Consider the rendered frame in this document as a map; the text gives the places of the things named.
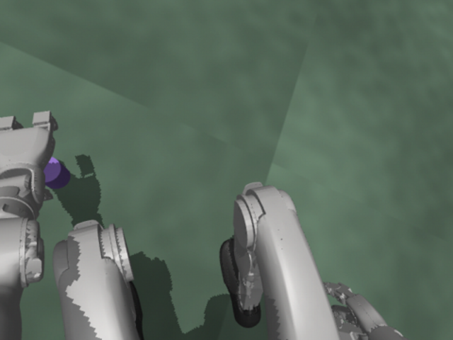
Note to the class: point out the right robot arm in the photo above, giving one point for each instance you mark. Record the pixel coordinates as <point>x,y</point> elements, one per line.
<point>386,333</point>

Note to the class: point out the tin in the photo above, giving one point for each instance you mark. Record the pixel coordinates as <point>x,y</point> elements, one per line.
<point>56,175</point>

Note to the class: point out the right robot foot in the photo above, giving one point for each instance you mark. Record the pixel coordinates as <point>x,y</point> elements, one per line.
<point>230,273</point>

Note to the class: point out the right robot hand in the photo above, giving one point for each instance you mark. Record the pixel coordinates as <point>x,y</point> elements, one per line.
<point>360,317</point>

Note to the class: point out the left robot hand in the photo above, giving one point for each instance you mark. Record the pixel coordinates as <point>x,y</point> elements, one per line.
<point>32,145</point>

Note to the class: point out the left robot arm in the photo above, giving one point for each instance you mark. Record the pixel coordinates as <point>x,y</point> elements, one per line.
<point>22,252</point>

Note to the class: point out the left robot foot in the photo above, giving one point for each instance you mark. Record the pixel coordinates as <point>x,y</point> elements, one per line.
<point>138,311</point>

